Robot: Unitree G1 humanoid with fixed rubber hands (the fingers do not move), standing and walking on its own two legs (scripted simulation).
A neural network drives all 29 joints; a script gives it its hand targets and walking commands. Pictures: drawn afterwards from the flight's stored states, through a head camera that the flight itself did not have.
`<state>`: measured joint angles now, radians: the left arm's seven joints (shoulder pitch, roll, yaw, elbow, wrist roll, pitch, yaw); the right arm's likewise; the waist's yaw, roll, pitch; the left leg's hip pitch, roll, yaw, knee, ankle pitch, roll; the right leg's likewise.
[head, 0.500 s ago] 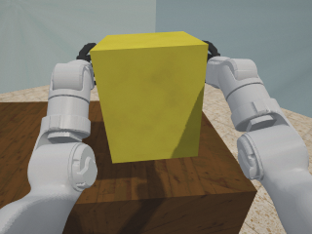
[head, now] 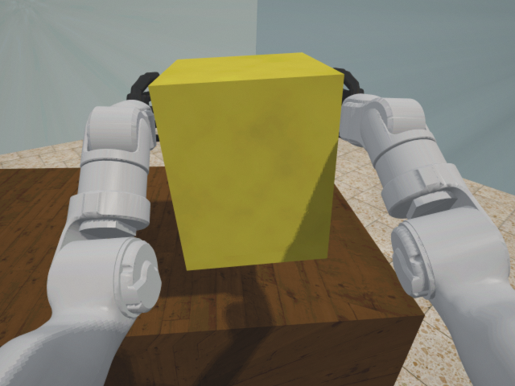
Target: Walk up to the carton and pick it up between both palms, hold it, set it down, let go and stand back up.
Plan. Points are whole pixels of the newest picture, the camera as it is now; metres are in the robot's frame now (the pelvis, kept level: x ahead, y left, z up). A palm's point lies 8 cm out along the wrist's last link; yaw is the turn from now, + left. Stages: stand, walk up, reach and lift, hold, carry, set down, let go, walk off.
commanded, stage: hold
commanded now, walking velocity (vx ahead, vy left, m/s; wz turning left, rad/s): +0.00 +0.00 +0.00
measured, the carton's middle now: (248, 153) +0.37 -0.01 +0.29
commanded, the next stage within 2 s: set down in 0.24 s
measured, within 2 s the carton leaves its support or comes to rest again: neither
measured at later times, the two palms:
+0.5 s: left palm (134, 95) +0.39 +0.15 +0.37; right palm (346, 94) +0.36 -0.14 +0.38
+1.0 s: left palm (136, 139) +0.42 +0.16 +0.30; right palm (321, 152) +0.39 -0.13 +0.28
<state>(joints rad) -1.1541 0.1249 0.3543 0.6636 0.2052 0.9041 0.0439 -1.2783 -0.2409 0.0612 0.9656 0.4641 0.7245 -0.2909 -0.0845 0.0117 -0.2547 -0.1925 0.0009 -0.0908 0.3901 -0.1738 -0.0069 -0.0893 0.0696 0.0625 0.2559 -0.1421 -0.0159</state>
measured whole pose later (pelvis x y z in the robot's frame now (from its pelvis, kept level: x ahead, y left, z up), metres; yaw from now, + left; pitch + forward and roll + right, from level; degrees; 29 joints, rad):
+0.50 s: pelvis +0.00 +0.00 +0.00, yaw +1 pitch -2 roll -1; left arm -1.28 0.20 0.40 0.86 0.22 0.73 0.00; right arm -1.38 -0.19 -0.05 1.07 0.36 0.61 -0.29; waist -0.11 -0.01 -0.23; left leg -0.17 -0.01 -0.10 0.36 -0.16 0.00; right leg -0.07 0.06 0.05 0.25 -0.14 -0.02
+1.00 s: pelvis +0.01 +0.01 +0.00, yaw +2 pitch -4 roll -2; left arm -1.07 0.16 0.31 0.64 0.22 0.66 -0.01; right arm -1.05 -0.11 -0.03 0.82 0.34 0.44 -0.30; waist -0.16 -0.06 -0.11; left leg -0.13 -0.02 -0.10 0.39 -0.19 0.01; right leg 0.00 0.04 0.03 0.22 -0.15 0.00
